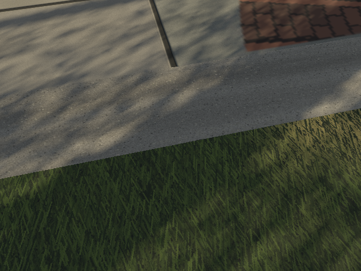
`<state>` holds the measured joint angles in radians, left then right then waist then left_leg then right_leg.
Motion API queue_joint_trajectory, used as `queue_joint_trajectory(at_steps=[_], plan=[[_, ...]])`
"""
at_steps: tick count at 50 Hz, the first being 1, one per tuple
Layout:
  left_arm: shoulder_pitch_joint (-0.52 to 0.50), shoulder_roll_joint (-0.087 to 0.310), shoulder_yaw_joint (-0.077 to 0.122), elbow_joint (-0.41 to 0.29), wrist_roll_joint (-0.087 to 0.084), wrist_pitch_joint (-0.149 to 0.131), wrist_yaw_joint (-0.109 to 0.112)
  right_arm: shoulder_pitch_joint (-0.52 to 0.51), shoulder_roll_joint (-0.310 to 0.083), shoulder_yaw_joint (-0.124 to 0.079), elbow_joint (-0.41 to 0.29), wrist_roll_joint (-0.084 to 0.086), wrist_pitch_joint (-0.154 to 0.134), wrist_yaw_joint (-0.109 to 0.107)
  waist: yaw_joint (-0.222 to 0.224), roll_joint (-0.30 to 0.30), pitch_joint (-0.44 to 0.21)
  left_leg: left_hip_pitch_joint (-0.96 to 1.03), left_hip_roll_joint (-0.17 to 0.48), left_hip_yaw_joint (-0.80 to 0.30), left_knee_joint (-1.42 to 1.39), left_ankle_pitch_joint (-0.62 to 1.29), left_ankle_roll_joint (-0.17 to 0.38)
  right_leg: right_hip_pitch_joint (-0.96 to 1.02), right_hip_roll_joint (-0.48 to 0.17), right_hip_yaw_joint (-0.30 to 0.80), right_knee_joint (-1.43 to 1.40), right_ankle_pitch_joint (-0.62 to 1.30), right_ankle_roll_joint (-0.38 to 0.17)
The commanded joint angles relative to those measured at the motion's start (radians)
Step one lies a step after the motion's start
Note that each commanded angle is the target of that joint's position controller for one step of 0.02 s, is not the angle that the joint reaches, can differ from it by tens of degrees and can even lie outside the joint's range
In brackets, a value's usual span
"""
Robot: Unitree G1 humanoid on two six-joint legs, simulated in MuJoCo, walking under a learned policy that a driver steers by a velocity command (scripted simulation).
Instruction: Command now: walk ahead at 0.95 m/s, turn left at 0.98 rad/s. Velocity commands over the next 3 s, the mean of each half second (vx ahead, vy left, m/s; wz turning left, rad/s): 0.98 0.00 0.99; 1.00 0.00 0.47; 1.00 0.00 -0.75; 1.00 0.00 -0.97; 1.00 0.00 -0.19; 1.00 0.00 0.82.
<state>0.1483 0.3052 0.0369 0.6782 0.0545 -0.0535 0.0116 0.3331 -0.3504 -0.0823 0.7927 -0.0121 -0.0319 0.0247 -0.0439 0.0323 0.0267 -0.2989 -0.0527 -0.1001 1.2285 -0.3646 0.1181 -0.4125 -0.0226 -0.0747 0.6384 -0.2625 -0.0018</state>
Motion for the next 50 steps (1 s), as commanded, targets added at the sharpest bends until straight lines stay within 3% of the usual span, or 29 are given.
queue_joint_trajectory(at_steps=[1, 4, 8, 10, 12, 14, 16, 17, 18, 19, 20, 21, 22, 24, 25, 29, 33, 35, 36, 37, 38, 39, 40, 41, 42, 43, 45, 47, 50], plan=[[0.143, 0.071, 0.027, 0.010, -0.003, -0.018, 0.009, -0.075, -0.031, 0.011, -0.120, -0.027, 0.009, 0.035, 0.066, -0.131, -0.014, -0.415, 0.136, 0.002, 0.082, 0.089, -0.018, 0.322, -0.292, 0.414, -0.437, -0.313, -0.102], [0.205, 0.047, 0.021, 0.075, -0.029, -0.055, -0.008, -0.192, 0.010, 0.033, -0.180, -0.027, 0.041, 0.060, 0.056, -0.126, 0.054, -0.499, 0.176, 0.019, 0.052, 0.161, -0.035, 0.306, -0.284, 0.207, -0.490, -0.069, -0.082], [0.202, 0.046, 0.018, 0.105, -0.025, -0.075, -0.013, -0.329, 0.000, 0.048, -0.234, -0.016, 0.043, 0.075, 0.036, -0.078, 0.102, -0.495, 0.143, 0.108, -0.118, 0.337, -0.031, 0.289, -0.190, -0.094, -0.527, 0.234, -0.040], [0.218, 0.087, 0.027, 0.118, -0.022, -0.081, -0.008, -0.414, 0.003, 0.061, -0.263, -0.019, 0.041, 0.091, 0.041, -0.062, 0.140, -0.419, 0.136, 0.182, -0.299, 0.389, -0.007, 0.281, -0.194, -0.167, -0.572, 0.330, -0.037], [0.268, 0.126, 0.032, 0.134, -0.021, -0.075, -0.003, -0.452, 0.012, 0.068, -0.263, -0.017, 0.032, 0.094, 0.049, -0.050, 0.134, -0.315, 0.071, 0.275, -0.427, 0.378, 0.034, 0.351, -0.186, -0.228, -0.517, 0.726, -0.020], [0.295, 0.188, 0.045, 0.132, -0.026, -0.054, 0.009, -0.376, -0.018, 0.057, -0.232, -0.015, 0.028, 0.078, -0.005, -0.099, 0.044, -0.201, -0.011, 0.320, -0.459, 0.302, 0.068, 0.478, -0.212, -0.236, -0.348, 1.214, -0.013], [0.234, 0.245, 0.061, 0.107, -0.019, -0.013, 0.016, -0.065, -0.088, 0.020, -0.145, -0.008, 0.022, 0.051, -0.170, -0.149, -0.119, 0.123, -0.064, 0.277, -0.469, 0.173, 0.116, 0.445, -0.260, -0.206, 0.052, 1.376, -0.039], [0.197, 0.235, 0.060, 0.086, -0.013, -0.001, 0.010, 0.152, -0.138, -0.014, -0.069, -0.009, 0.019, 0.027, -0.247, -0.114, -0.209, 0.411, -0.076, 0.208, -0.543, 0.134, 0.145, 0.277, -0.246, -0.186, 0.374, 1.181, -0.040], [0.178, 0.153, 0.050, 0.076, -0.011, -0.003, -0.009, 0.109, -0.199, -0.053, -0.058, 0.022, 0.036, -0.001, -0.177, 0.092, -0.162, 0.566, 0.017, 0.015, -0.603, 0.048, 0.158, -0.020, -0.051, -0.167, 0.759, 0.136, -0.007], [0.230, 0.100, 0.028, -0.057, -0.024, -0.027, -0.016, 0.003, -0.325, -0.067, -0.120, -0.026, 0.056, 0.004, -0.038, 0.229, -0.271, 0.780, 0.268, -0.584, -0.778, 0.012, 0.355, -0.418, 0.063, -0.038, 1.078, -0.231, 0.049], [0.123, 0.144, 0.026, -0.090, -0.020, -0.055, -0.013, 0.064, -0.288, -0.070, -0.137, -0.022, 0.059, -0.004, -0.105, 0.008, -0.325, 0.759, 0.301, -0.719, -0.919, -0.092, 0.362, -0.474, 0.019, 0.146, 1.047, -0.140, 0.035], [0.101, 0.128, 0.016, -0.090, -0.026, -0.068, -0.012, 0.049, -0.238, -0.061, -0.100, -0.013, 0.047, -0.013, -0.055, -0.064, -0.161, 0.587, 0.293, -0.678, -0.983, -0.068, 0.321, -0.471, -0.031, 0.161, 0.923, -0.098, 0.027], [0.085, 0.115, 0.008, -0.086, -0.016, -0.066, -0.007, 0.031, -0.194, -0.049, -0.078, -0.010, 0.028, -0.019, 0.000, -0.125, -0.055, 0.412, 0.249, -0.587, -0.991, 0.044, 0.287, -0.406, -0.073, 0.158, 0.802, -0.092, 0.029], [0.128, 0.100, 0.000, -0.060, 0.022, -0.027, -0.004, -0.037, -0.148, -0.027, -0.084, -0.008, -0.008, -0.031, 0.083, -0.136, -0.007, 0.190, 0.159, -0.427, -0.982, 0.204, 0.260, -0.268, -0.107, 0.162, 0.686, -0.134, 0.052], [0.125, 0.096, -0.001, -0.060, 0.027, -0.007, -0.006, -0.033, -0.127, -0.017, -0.082, 0.000, -0.021, -0.028, 0.095, -0.129, 0.002, 0.109, 0.131, -0.393, -0.991, 0.234, 0.260, -0.230, -0.119, 0.154, 0.626, -0.163, 0.068], [-0.121, 0.036, -0.030, -0.161, 0.003, 0.007, -0.027, -0.003, -0.128, -0.021, -0.070, 0.000, -0.045, -0.016, 0.042, -0.072, 0.086, -0.096, 0.037, -0.306, -1.059, 0.274, 0.211, -0.138, -0.106, 0.095, 0.262, 0.103, 0.090], [-0.198, 0.053, -0.033, -0.181, -0.026, -0.003, -0.034, 0.054, -0.157, -0.037, -0.047, 0.015, -0.048, -0.007, -0.022, -0.008, 0.033, 0.016, 0.050, -0.314, -1.014, 0.523, 0.137, 0.011, -0.031, 0.083, 0.006, 0.349, 0.051], [-0.152, 0.086, -0.022, -0.168, -0.024, -0.008, -0.026, 0.060, -0.170, -0.040, -0.038, 0.015, -0.045, -0.016, -0.002, 0.000, -0.007, 0.120, 0.064, -0.319, -0.924, 0.690, 0.098, 0.100, 0.003, 0.084, -0.082, 0.305, 0.029], [-0.068, 0.122, -0.005, -0.140, -0.022, -0.011, -0.017, 0.067, -0.190, -0.043, -0.029, 0.010, -0.045, -0.019, 0.033, 0.002, -0.069, 0.180, 0.071, -0.309, -0.815, 0.864, 0.076, 0.190, 0.035, 0.072, -0.079, 0.228, 0.012], [0.096, 0.157, 0.016, -0.095, -0.021, -0.015, -0.005, 0.054, -0.215, -0.043, -0.017, 0.000, -0.047, -0.017, 0.128, -0.005, -0.159, 0.206, 0.072, -0.270, -0.631, 0.980, 0.056, 0.334, 0.052, 0.036, -0.075, 0.158, -0.010], [0.304, 0.189, 0.037, -0.037, -0.017, -0.019, 0.013, 0.019, -0.186, -0.034, -0.015, -0.013, -0.055, -0.016, 0.241, -0.009, -0.232, 0.106, 0.044, -0.220, -0.370, 0.922, 0.038, 0.538, 0.003, 0.051, -0.055, 0.084, -0.035], [0.502, 0.253, 0.056, 0.006, 0.000, -0.023, 0.032, -0.007, -0.049, 0.001, -0.040, -0.028, -0.070, -0.023, 0.290, -0.179, -0.324, -0.069, -0.030, -0.146, 0.039, 0.368, 0.025, 0.716, -0.201, 0.315, -0.064, -0.261, -0.066], [0.396, 0.325, 0.072, 0.022, 0.009, -0.023, 0.013, 0.176, 0.037, 0.031, -0.077, 0.025, -0.074, -0.008, 0.111, -0.527, -0.400, -0.355, -0.169, -0.100, 0.227, -0.103, -0.019, 0.815, -0.397, 1.023, -0.374, -0.425, -0.213], [0.250, 0.202, 0.063, -0.011, -0.007, -0.016, -0.006, 0.077, -0.038, 0.034, -0.050, -0.015, -0.061, -0.018, 0.110, -0.252, -0.198, -0.480, -0.054, -0.084, 0.236, -0.015, 0.003, 0.684, -0.350, 1.002, -0.407, -0.536, -0.242], [0.203, 0.139, 0.052, -0.007, -0.024, -0.018, -0.014, -0.038, -0.066, 0.030, -0.068, -0.029, -0.057, -0.006, 0.114, -0.101, -0.111, -0.469, -0.013, -0.068, 0.184, 0.059, -0.007, 0.559, -0.303, 0.817, -0.382, -0.430, -0.249], [0.208, 0.108, 0.044, 0.022, -0.022, -0.020, -0.022, -0.117, -0.067, 0.032, -0.091, -0.042, -0.059, 0.001, 0.105, -0.015, -0.052, -0.433, 0.019, -0.044, 0.114, 0.074, -0.014, 0.445, -0.245, 0.697, -0.383, -0.280, -0.232], [0.256, 0.078, 0.030, 0.087, -0.028, -0.030, -0.025, -0.174, -0.027, 0.050, -0.142, -0.066, -0.048, 0.015, 0.060, -0.078, 0.001, -0.423, 0.070, -0.017, 0.008, 0.035, -0.043, 0.335, -0.173, 0.585, -0.397, -0.141, -0.227], [0.302, 0.085, 0.032, 0.120, -0.044, -0.040, -0.023, -0.225, -0.005, 0.069, -0.187, -0.074, -0.043, 0.020, 0.043, -0.098, 0.032, -0.450, 0.101, 0.008, -0.110, 0.004, -0.080, 0.291, -0.152, 0.549, -0.438, -0.043, -0.245], [0.250, 0.129, 0.053, 0.107, -0.041, -0.042, -0.015, -0.364, 0.008, 0.102, -0.258, -0.049, -0.053, 0.043, 0.034, -0.095, 0.067, -0.253, 0.100, 0.066, -0.458, 0.195, -0.124, 0.087, -0.088, 0.420, -0.526, 0.066, -0.227]])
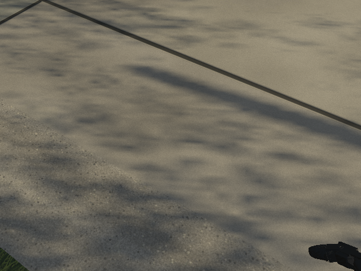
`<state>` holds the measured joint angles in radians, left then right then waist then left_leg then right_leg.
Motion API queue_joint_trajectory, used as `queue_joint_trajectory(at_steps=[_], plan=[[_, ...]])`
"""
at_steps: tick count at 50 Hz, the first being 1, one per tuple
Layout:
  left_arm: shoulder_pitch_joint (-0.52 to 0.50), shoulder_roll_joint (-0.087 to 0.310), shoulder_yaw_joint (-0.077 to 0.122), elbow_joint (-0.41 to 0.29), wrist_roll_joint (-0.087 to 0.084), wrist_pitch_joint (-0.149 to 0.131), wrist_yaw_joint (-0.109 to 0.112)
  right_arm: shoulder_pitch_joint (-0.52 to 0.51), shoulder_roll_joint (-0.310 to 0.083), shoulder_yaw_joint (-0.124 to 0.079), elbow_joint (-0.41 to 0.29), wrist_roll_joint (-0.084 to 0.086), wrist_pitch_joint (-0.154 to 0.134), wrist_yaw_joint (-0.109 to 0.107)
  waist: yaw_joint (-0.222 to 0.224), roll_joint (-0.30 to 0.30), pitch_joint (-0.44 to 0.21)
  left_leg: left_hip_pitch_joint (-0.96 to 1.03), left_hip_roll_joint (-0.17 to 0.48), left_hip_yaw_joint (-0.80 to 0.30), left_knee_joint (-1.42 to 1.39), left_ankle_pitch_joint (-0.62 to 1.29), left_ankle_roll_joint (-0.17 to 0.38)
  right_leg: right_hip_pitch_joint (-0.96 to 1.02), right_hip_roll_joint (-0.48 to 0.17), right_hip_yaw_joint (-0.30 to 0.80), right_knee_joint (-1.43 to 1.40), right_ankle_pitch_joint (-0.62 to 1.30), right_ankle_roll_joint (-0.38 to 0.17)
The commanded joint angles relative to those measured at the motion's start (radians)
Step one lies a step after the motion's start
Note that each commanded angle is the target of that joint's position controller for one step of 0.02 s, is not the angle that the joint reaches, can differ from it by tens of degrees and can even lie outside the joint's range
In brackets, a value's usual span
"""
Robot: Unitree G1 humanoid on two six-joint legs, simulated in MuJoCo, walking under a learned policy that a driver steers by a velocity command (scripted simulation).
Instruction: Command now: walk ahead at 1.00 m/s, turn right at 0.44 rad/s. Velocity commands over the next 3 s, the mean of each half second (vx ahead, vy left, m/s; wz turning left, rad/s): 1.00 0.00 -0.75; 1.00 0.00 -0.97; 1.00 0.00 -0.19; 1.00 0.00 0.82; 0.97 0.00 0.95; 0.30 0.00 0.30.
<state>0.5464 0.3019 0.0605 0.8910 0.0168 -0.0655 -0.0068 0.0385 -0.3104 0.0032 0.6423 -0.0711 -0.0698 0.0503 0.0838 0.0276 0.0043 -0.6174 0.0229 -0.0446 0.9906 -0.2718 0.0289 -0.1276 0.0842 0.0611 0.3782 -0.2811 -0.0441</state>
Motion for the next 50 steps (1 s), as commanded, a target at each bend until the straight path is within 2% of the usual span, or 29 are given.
queue_joint_trajectory(at_steps=[1, 5, 7, 8, 9, 10, 12, 13, 14, 17, 22, 24, 25, 27, 28, 29, 30, 31, 33, 34, 35, 37, 40, 42, 45, 47, 48, 49, 50], plan=[[-0.159, 0.155, 0.038, -0.109, -0.008, -0.031, -0.001, -0.082, -0.026, 0.022, -0.108, 0.023, -0.017, 0.023, -0.092, -0.096, 0.079, 0.212, -0.005, 0.045, -0.299, 0.168, -0.038, -0.275, -0.180, 0.252, -0.296, 0.145, -0.172], [-0.097, 0.188, 0.048, -0.090, -0.029, -0.033, -0.018, -0.027, -0.091, -0.009, -0.076, 0.030, -0.014, -0.008, -0.108, -0.070, 0.003, 0.435, -0.046, 0.055, -0.414, 0.219, -0.018, -0.158, -0.209, 0.233, -0.152, 0.499, -0.122], [-0.090, 0.208, 0.054, -0.084, -0.030, -0.029, -0.019, 0.215, -0.139, -0.042, -0.006, 0.013, -0.022, -0.042, -0.226, -0.031, -0.154, 0.749, -0.029, 0.043, -0.437, 0.112, 0.010, -0.219, -0.127, 0.172, 0.277, 0.615, -0.079], [-0.108, 0.135, 0.035, -0.109, -0.031, -0.038, -0.017, 0.399, -0.214, -0.071, 0.006, -0.006, -0.026, -0.067, -0.300, 0.056, -0.275, 0.943, 0.202, -0.197, -0.489, -0.222, 0.044, -0.363, -0.072, 0.115, 0.599, 0.339, -0.064], [-0.023, 0.006, 0.004, -0.148, -0.058, -0.029, -0.008, 0.406, -0.268, -0.083, 0.006, -0.026, -0.016, -0.074, -0.218, 0.234, -0.371, 1.039, 0.466, -0.676, -0.670, -0.550, 0.112, -0.581, -0.016, 0.041, 0.897, -0.207, -0.054], [-0.077, 0.069, 0.008, -0.156, -0.036, -0.010, -0.003, 0.333, -0.218, -0.084, 0.004, 0.003, -0.007, -0.076, -0.196, 0.184, -0.275, 0.925, 0.436, -0.767, -0.746, -0.611, 0.139, -0.675, -0.072, 0.024, 0.982, -0.104, -0.066], [-0.200, 0.079, 0.014, -0.155, -0.007, 0.012, -0.018, 0.248, -0.088, -0.058, 0.019, 0.018, -0.018, -0.065, -0.163, 0.035, -0.057, 0.714, 0.338, -0.428, -0.737, -0.258, 0.121, -0.685, -0.148, 0.011, 0.932, -0.001, -0.057], [-0.224, 0.063, 0.014, -0.153, 0.000, 0.023, -0.029, 0.256, -0.066, -0.053, 0.035, 0.015, -0.024, -0.064, -0.146, 0.023, -0.017, 0.657, 0.293, -0.308, -0.750, -0.106, 0.098, -0.665, -0.165, 0.010, 0.913, 0.003, -0.050], [-0.220, 0.040, 0.009, -0.168, 0.008, 0.037, -0.040, 0.264, -0.063, -0.053, 0.057, 0.026, -0.033, -0.065, -0.116, 0.085, -0.001, 0.610, 0.288, -0.251, -0.770, -0.058, 0.101, -0.655, -0.181, 0.009, 0.895, 0.000, -0.038], [-0.342, 0.011, 0.000, -0.225, 0.015, 0.069, -0.058, 0.300, -0.020, -0.046, 0.112, 0.053, -0.057, -0.052, -0.095, 0.056, 0.060, 0.596, 0.257, -0.051, -0.811, 0.222, 0.070, -0.728, -0.211, -0.013, 0.867, 0.044, -0.029], [-0.530, 0.016, -0.031, -0.321, 0.010, 0.064, -0.096, 0.259, -0.063, -0.055, 0.142, 0.050, -0.070, -0.057, -0.060, 0.010, 0.119, 0.491, 0.164, 0.260, -0.900, 0.475, 0.020, -0.554, -0.167, -0.151, 0.508, 0.299, -0.062], [-0.559, 0.027, -0.034, -0.321, 0.010, 0.060, -0.100, 0.323, -0.110, -0.063, 0.159, 0.050, -0.068, -0.063, -0.067, 0.000, 0.103, 0.541, 0.157, 0.309, -0.827, 0.913, 0.001, -0.413, -0.079, -0.256, 0.403, 0.313, -0.099], [-0.518, 0.045, -0.030, -0.308, 0.009, 0.059, -0.096, 0.342, -0.148, -0.072, 0.157, 0.049, -0.059, -0.069, -0.039, 0.028, 0.062, 0.596, 0.171, 0.312, -0.736, 1.137, -0.007, -0.350, -0.039, -0.277, 0.389, 0.279, -0.115], [-0.273, 0.114, -0.002, -0.242, 0.009, 0.055, -0.080, 0.302, -0.220, -0.091, 0.135, 0.039, -0.025, -0.083, 0.108, 0.075, -0.084, 0.603, 0.217, 0.292, -0.385, 1.367, -0.006, -0.078, 0.020, -0.252, 0.385, 0.180, -0.159], [-0.047, 0.164, 0.026, -0.171, 0.010, 0.051, -0.061, 0.256, -0.227, -0.093, 0.112, 0.034, -0.010, -0.083, 0.206, 0.063, -0.183, 0.485, 0.222, 0.268, -0.088, 1.271, 0.005, 0.190, 0.027, -0.185, 0.341, 0.151, -0.200], [-0.004, 0.221, 0.063, -0.141, -0.016, 0.063, -0.034, 0.242, -0.190, -0.090, 0.106, 0.035, -0.007, -0.067, 0.204, -0.092, -0.194, 0.258, 0.062, 0.277, 0.321, 0.510, -0.021, 0.387, -0.002, -0.077, 0.254, 0.087, -0.227], [-0.163, 0.350, 0.077, -0.196, 0.021, 0.080, -0.021, 0.384, -0.050, -0.049, 0.024, 0.023, -0.021, -0.050, -0.022, -0.299, -0.222, -0.144, -0.048, 0.194, 0.711, -0.255, -0.074, 0.563, -0.275, 0.440, 0.208, 0.159, -0.366], [-0.106, 0.355, 0.092, -0.237, 0.013, 0.090, -0.012, 0.284, -0.129, -0.052, -0.036, 0.034, -0.044, -0.054, 0.080, -0.166, -0.395, -0.266, -0.055, -0.028, 0.762, -0.185, -0.062, 0.646, -0.348, 0.727, 0.001, -0.109, -0.472], [-0.160, 0.255, 0.069, -0.195, 0.001, 0.072, 0.009, 0.186, -0.131, -0.039, -0.053, 0.028, -0.062, -0.055, -0.010, 0.024, -0.071, -0.261, 0.056, -0.051, 0.498, -0.079, -0.053, 0.291, -0.312, 0.651, -0.138, -0.110, -0.371], [-0.206, 0.231, 0.060, -0.189, 0.000, 0.057, 0.013, 0.185, -0.112, -0.032, -0.035, 0.008, -0.048, -0.058, -0.062, 0.071, 0.000, -0.171, 0.083, -0.041, 0.423, -0.095, -0.057, 0.121, -0.239, 0.530, -0.137, -0.013, -0.325], [-0.234, 0.212, 0.048, -0.198, 0.001, 0.042, 0.016, 0.238, -0.111, -0.028, -0.032, -0.003, -0.023, -0.057, -0.113, 0.047, 0.025, -0.093, 0.095, -0.046, 0.358, -0.112, -0.075, -0.007, -0.218, 0.478, -0.136, 0.075, -0.336], [-0.235, 0.179, 0.036, -0.193, -0.007, 0.016, 0.006, 0.214, -0.093, -0.025, -0.046, -0.006, 0.016, -0.056, -0.139, 0.042, 0.051, -0.009, 0.116, -0.026, 0.207, -0.171, -0.105, -0.181, -0.161, 0.392, -0.162, 0.127, -0.338], [-0.256, 0.180, 0.043, -0.197, -0.007, -0.004, -0.001, 0.023, -0.039, -0.002, -0.121, 0.018, 0.017, -0.036, -0.103, 0.004, 0.107, 0.123, 0.103, 0.023, -0.110, 0.123, -0.115, -0.346, -0.065, 0.300, -0.210, 0.155, -0.280], [-0.248, 0.197, 0.054, -0.196, -0.014, -0.008, -0.010, -0.017, -0.028, 0.003, -0.126, 0.042, 0.013, -0.028, -0.071, -0.027, 0.075, 0.242, 0.063, 0.031, -0.278, 0.325, -0.102, -0.334, -0.052, 0.290, -0.202, 0.230, -0.231], [-0.198, 0.214, 0.066, -0.181, -0.020, -0.005, -0.009, -0.026, -0.074, -0.012, -0.123, 0.053, 0.008, -0.033, -0.044, -0.060, 0.030, 0.303, 0.024, 0.012, -0.409, 0.335, -0.078, -0.153, -0.093, 0.345, -0.117, 0.381, -0.183], [-0.203, 0.250, 0.074, -0.180, -0.009, 0.000, -0.004, 0.120, -0.139, -0.043, -0.081, 0.053, 0.003, -0.051, -0.118, -0.049, -0.072, 0.458, -0.031, 0.013, -0.435, 0.154, -0.063, -0.052, -0.089, 0.355, 0.103, 0.604, -0.140], [-0.243, 0.267, 0.075, -0.184, -0.006, -0.002, -0.008, 0.307, -0.174, -0.063, -0.039, 0.049, -0.001, -0.066, -0.236, -0.016, -0.161, 0.663, -0.028, 0.033, -0.442, 0.084, -0.053, -0.103, -0.051, 0.309, 0.341, 0.649, -0.112], [-0.271, 0.173, 0.047, -0.208, -0.004, -0.016, -0.009, 0.523, -0.245, -0.091, -0.006, 0.027, -0.007, -0.090, -0.322, 0.067, -0.279, 0.900, 0.144, -0.130, -0.453, -0.205, -0.025, -0.255, 0.004, 0.237, 0.679, 0.440, -0.092], [-0.186, 0.018, 0.006, -0.264, -0.039, -0.017, -0.008, 0.498, -0.323, -0.103, -0.011, -0.013, -0.007, -0.090, -0.210, 0.371, -0.355, 1.046, 0.426, -0.681, -0.683, -0.578, 0.040, -0.548, 0.106, 0.130, 0.955, -0.265, -0.068]])
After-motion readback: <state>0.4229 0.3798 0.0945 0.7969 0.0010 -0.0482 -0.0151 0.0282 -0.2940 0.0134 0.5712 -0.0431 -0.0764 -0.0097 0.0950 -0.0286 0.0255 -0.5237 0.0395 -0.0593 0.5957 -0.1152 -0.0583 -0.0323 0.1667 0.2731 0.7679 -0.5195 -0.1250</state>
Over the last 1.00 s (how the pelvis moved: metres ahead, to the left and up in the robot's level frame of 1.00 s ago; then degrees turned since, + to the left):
0.86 0.28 0.02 39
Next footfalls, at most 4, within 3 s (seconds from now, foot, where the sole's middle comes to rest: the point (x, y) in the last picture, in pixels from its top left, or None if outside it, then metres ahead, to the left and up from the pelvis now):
0.16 left None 0.33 0.13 -0.78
0.58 right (248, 224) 0.69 -0.18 -0.78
0.98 left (264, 141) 1.12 -0.27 -0.78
1.40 right None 1.12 -0.72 -0.78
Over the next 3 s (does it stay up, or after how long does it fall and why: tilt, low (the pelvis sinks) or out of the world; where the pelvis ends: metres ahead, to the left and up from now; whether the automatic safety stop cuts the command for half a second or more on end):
stays up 2.12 -1.19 0.00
